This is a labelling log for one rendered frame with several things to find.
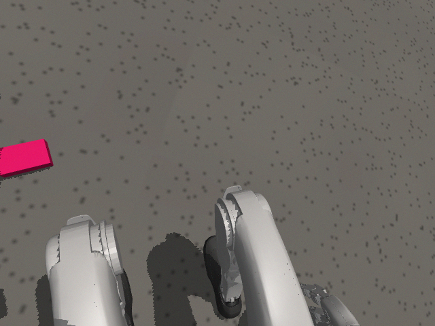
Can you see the right robot hand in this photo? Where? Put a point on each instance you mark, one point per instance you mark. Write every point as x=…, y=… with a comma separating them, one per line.
x=333, y=311

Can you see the left robot foot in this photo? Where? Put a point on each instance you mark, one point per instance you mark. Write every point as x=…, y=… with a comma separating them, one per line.
x=128, y=299

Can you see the right robot foot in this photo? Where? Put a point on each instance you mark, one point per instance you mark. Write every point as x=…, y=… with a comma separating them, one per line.
x=228, y=310

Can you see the small box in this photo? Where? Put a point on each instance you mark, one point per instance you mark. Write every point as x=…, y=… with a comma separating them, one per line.
x=24, y=157

